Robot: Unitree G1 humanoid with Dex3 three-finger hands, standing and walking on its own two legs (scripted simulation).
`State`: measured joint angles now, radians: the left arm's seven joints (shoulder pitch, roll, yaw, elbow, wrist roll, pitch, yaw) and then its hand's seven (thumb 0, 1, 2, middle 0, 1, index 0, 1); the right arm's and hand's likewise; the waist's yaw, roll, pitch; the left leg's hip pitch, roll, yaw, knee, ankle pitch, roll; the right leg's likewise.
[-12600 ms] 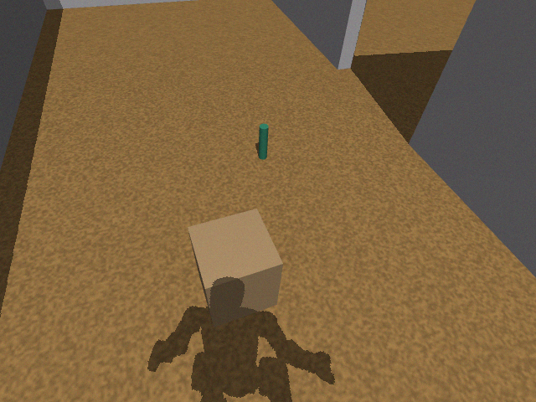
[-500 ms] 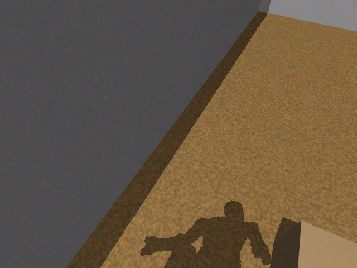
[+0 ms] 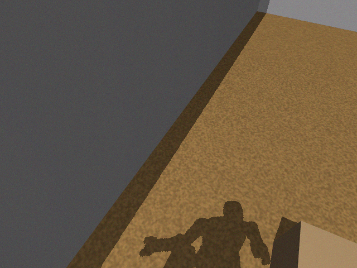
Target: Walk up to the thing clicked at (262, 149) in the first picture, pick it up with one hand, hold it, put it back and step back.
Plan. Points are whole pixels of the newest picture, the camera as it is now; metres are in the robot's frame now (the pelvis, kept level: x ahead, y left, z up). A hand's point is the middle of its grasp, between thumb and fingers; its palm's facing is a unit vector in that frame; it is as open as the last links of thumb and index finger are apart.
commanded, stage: stand
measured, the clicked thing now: out of the picture +0.81 -1.24 -0.68
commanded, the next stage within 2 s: walk up in 0.28 s
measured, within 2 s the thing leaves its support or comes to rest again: neither
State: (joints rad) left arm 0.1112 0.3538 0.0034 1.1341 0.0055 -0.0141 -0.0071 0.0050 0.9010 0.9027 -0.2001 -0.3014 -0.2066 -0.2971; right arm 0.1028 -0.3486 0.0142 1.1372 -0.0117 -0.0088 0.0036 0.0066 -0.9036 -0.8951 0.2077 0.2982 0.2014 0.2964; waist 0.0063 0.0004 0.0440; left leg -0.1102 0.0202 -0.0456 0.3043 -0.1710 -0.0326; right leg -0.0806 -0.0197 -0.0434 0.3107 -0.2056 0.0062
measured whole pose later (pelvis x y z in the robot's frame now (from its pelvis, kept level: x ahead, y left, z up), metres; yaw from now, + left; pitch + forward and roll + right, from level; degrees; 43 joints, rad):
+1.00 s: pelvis -0.02 +0.08 -0.02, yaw -39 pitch -2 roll +0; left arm 0.20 0.42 0.07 0.81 0.03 0.05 -0.06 0.01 0.90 0.90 -0.20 -0.30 -0.20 -0.30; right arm 0.21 -0.38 -0.10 0.79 -0.03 0.03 0.06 0.01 -0.90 -0.90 0.21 0.30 0.20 0.30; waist -0.05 0.02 0.13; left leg -0.20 0.11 0.32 0.57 -0.32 0.03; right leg -0.32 -0.06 -0.06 0.66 -0.36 -0.01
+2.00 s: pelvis +0.05 +0.07 -0.03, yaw -97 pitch -1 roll +0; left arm 0.28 0.40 0.04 0.68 0.02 0.01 -0.02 0.01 0.90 0.90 -0.20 -0.30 -0.21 -0.30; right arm 0.21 -0.42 -0.07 0.73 0.01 0.04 0.03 0.01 -0.90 -0.90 0.21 0.30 0.20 0.30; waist 0.00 0.06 0.14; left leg -0.45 0.05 0.01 1.00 -0.52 -0.01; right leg -0.35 0.05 0.08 0.68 -0.31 -0.01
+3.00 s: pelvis +0.07 +0.07 -0.04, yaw -131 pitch -3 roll -1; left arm 0.24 0.43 0.06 0.82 0.00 -0.01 0.00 0.01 0.90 0.90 -0.20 -0.30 -0.21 -0.30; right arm 0.24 -0.38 -0.03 0.80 -0.04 -0.02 0.02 0.01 -0.90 -0.89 0.21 0.30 0.21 0.30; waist -0.02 -0.01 0.13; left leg -0.36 0.10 0.07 0.76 -0.35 0.00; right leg -0.44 0.04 0.04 0.97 -0.51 -0.01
